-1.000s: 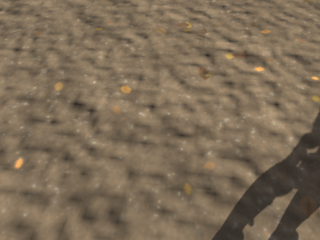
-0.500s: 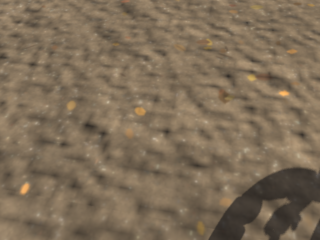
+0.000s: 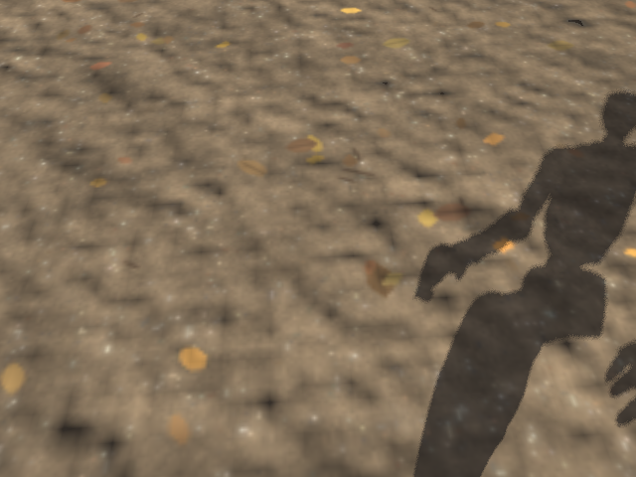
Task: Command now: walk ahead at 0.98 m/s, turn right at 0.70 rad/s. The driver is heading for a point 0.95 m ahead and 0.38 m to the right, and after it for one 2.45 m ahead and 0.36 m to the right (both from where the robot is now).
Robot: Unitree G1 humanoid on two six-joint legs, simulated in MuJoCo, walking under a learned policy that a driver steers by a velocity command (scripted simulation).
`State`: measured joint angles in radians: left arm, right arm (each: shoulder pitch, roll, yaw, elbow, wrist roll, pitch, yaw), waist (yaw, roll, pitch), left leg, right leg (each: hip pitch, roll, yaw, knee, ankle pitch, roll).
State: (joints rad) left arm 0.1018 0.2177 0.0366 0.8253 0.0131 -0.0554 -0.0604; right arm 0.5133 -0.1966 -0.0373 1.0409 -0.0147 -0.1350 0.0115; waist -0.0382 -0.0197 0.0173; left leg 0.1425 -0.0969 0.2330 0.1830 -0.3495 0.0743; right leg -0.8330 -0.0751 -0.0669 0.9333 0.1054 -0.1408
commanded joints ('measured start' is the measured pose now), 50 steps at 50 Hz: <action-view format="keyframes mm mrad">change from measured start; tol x64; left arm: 1 -111 16 -14 -82 -2 -15 -10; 50 270 203 33 -150 31 29 -4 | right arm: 1 -2 -106 1 -52 6 -19 -30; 50 -101 -324 -46 -230 -22 57 -46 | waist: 1 32 36 140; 50 278 148 -128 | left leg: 1 -170 243 35 -80 1017 -90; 6 -131 337 14 682 1554 -90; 9 -1017 46 -255 1601 -159 -85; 24 -564 119 -237 352 421 -98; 31 116 526 -1002 61 -535 55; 50 -213 386 15 613 1383 -31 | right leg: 1 191 77 -136 -185 68 -30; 10 1163 -186 859 -660 -569 -386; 26 744 66 460 -429 403 -39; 30 63 185 230 518 -573 -4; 50 798 184 -29 -253 -276 -128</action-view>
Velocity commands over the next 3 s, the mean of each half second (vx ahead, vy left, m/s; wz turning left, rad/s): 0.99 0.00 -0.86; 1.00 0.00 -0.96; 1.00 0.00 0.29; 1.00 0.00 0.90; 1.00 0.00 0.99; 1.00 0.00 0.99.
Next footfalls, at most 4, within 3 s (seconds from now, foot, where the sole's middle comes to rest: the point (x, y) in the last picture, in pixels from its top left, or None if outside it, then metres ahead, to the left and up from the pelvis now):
0.14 right None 0.32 -0.03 -0.77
0.56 left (310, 356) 0.78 0.03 -0.77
1.02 right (475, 294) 0.94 -0.39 -0.77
1.48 left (542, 196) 1.27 -0.66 -0.77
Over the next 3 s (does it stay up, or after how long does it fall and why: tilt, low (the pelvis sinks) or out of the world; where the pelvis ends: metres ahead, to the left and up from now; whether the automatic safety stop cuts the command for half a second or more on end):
stays up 2.34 -0.85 0.00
